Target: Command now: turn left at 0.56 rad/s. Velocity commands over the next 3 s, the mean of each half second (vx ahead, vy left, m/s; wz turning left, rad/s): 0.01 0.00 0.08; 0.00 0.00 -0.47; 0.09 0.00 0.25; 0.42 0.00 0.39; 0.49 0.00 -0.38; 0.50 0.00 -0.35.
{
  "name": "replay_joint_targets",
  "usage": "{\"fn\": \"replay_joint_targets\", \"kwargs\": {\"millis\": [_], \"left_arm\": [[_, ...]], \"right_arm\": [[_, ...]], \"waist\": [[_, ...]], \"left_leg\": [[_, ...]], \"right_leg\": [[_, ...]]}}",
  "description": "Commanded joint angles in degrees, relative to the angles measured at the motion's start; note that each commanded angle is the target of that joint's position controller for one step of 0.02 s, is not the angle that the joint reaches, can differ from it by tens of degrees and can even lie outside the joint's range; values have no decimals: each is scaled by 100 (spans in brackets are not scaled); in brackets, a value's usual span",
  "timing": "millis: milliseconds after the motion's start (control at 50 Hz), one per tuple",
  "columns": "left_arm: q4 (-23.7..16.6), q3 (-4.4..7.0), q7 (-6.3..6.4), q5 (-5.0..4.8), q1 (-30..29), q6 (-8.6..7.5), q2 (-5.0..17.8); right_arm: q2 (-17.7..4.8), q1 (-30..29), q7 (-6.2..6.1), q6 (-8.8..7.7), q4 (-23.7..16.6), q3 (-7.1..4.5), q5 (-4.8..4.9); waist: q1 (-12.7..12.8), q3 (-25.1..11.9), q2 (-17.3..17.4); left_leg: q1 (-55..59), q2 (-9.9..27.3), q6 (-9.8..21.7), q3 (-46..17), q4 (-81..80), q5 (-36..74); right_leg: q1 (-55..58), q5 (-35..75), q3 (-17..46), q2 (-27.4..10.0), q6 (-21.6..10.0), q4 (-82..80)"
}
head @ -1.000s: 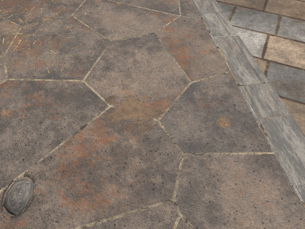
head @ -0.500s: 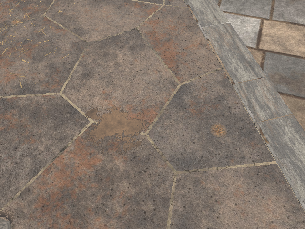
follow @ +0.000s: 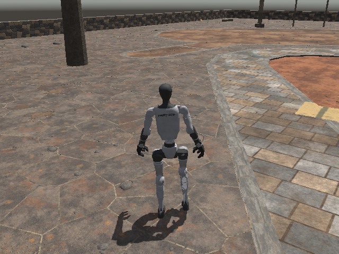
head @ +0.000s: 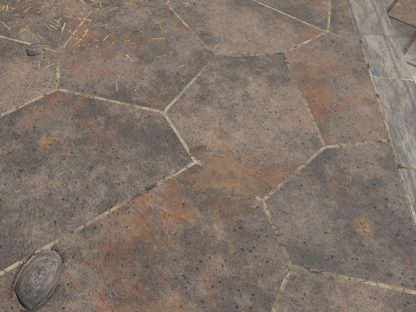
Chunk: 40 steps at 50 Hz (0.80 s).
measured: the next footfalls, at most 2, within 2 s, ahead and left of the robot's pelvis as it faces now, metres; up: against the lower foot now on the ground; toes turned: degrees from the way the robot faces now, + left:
right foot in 0.28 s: +0.09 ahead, -0.15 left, +0.00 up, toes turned +6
right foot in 0.86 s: +0.05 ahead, -0.19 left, +0.00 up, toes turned -16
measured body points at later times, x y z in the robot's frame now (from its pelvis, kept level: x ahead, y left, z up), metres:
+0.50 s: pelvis +0.03 -0.03 -0.01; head +0.06 -0.03 +0.43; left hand +0.15 +0.25 -0.13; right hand +0.16 -0.31 -0.13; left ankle +0.01 +0.08 -0.74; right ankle +0.05 -0.16 -0.74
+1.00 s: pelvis +0.02 -0.09 -0.01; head +0.05 -0.12 +0.44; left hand +0.24 +0.14 -0.10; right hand +0.06 -0.41 -0.13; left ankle +0.01 +0.07 -0.66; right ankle +0.01 -0.18 -0.74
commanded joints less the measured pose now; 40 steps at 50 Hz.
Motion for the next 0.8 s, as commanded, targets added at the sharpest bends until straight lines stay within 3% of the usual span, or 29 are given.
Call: {"fn": "replay_joint_targets", "kwargs": {"millis": [20, 120, 220, 260, 280, 300, 320, 360, 420, 480, 520, 540, 560, 580, 600, 620, 640, 680, 720, 760, 800], "left_arm": [[-347, 61, 24, -22, -160, -95, 320], [-322, 24, -59, -37, -150, -126, 330], [-139, -68, -229, -49, 162, -185, 248], [-16, -130, -315, 13, 347, -230, 171], [-37, -99, -309, 88, 333, -238, 465], [-136, -26, -286, 94, 156, -227, 961], [-133, -56, -303, 53, -29, -207, 839], [-156, -42, -331, -30, -32, -219, 792], [-171, -2, -291, -81, 148, -248, 890], [-270, 7, -193, -95, 226, -153, 828], [-431, 3, -156, -121, 80, -84, 769], [-530, -17, -155, -150, -14, -57, 675], [-591, -48, -174, -162, -22, -34, 563], [-634, -56, -207, -109, 93, -29, 507], [-631, 40, -233, -90, 97, -20, 714], [-595, 100, -255, -140, 188, 15, 767], [-561, 83, -261, -174, 284, 70, 656], [-642, -11, -292, -158, 80, 122, 413], [-799, -86, -385, -160, -55, 124, 290], [-921, -99, -473, -178, -94, 124, 325], [-964, -42, -536, -180, 39, 157, 473]], "right_arm": [[-967, -18, -95, -60, -405, -209, 33], [-1068, -188, -115, 19, -534, -228, 10], [-564, -351, -40, 33, -456, 45, -140], [-408, -229, -5, 1, -278, 154, -119], [-419, -36, 4, -56, -225, 169, -201], [-579, 320, 22, -115, -197, 108, -284], [-558, 184, -5, -134, -228, 105, -274], [-834, -378, -103, -83, -283, 5, -154], [-677, -335, -154, 34, -333, -32, -101], [-520, -242, -127, 2, -349, -62, -83], [-599, -43, -111, -12, -312, -125, -84], [-746, 81, -118, -2, -288, -177, -95], [-924, 189, -133, 6, -292, -220, -127], [-967, 99, -143, -18, -373, -211, -192], [-838, 31, -166, -68, -506, -146, -236], [-806, -175, -192, -104, -607, -117, -208], [-839, -442, -199, -119, -655, -128, -132], [-976, -412, -212, -102, -607, -165, -87], [-1049, -295, -223, -40, -556, -197, -83], [-1164, -228, -211, -2, -531, -240, -44], [-1251, -166, -177, 12, -503, -270, 26]], "waist": [[50, -874, 815], [-4, -768, 1002], [16, -848, 1002], [185, -695, 758], [33, -739, 415], [-392, -716, -312], [-398, -730, -722], [-104, -534, -645], [-57, -526, -805], [-18, -645, -693], [-69, -689, -306], [-70, -635, 209], [-82, -522, 897], [-60, -547, 1552], [-69, -573, 1239], [76, -541, 748], [210, -391, 552], [63, -257, 695], [-41, -407, 912], [-98, -577, 1078], [-64, -649, 1159]], "left_leg": [[1419, 1361, 924, -1516, -575, 2515], [1083, 1245, 914, -1681, -587, 1631], [610, 1195, 833, -1404, -305, 2066], [386, 910, 471, -1169, -199, 1369], [251, 622, 181, -991, 18, 714], [88, 110, -48, -567, 353, -146], [360, 14, -252, -337, 280, -331], [533, -4, -309, -123, 504, -74], [372, -66, -258, -7, 731, -169], [369, -78, -207, 34, 739, -175], [721, 161, -66, -108, 398, 100], [958, 527, 129, -452, 19, 351], [1254, 1236, 531, -1171, -400, 1010], [1423, 2195, 1106, -1986, -673, 1997], [1415, 2652, 1480, -2214, -701, 2783], [1309, 2554, 1426, -1854, -624, 2943], [1226, 2268, 1162, -1325, -611, 2698], [1226, 1894, 915, -647, -668, 2561], [1219, 1689, 831, -127, -579, 2613], [1211, 1715, 768, 130, -463, 2666], [1217, 1830, 671, 206, -260, 2454]], "right_leg": [[-532, 321, 295, -41, 56, -503], [83, 480, 317, -4, 185, -1597], [1476, 518, 48, -179, 34, -2606], [2336, 1862, 6, -158, -163, -4092], [2720, 2901, 528, -546, -306, -4063], [2751, 3944, 1036, -1004, -677, -3759], [2263, 3332, 1279, -1153, -1111, -3859], [1876, 2483, 1413, -936, -1058, -4008], [1883, 2450, 1738, -917, -1142, -3934], [1848, 2540, 1956, -866, -1212, -3752], [1428, 2290, 1676, -565, -994, -3386], [998, 1891, 1266, -245, -753, -2909], [355, 1078, 715, 169, -476, -2225], [-98, -729, 282, 303, -304, -1223], [-362, -1517, 390, 89, -204, 44], [-387, -1358, 519, -51, -164, 573], [-408, -992, 482, -199, -106, 442], [-350, -408, 162, -287, 39, -94], [148, -154, -123, -267, 97, -855], [706, -55, -363, -187, 38, -1594], [1113, 230, -586, -67, -86, -2246]]}}
Over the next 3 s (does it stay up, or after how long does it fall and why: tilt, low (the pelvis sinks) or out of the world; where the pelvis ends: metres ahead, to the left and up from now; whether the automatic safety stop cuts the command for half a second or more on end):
stays up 0.81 -0.16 0.00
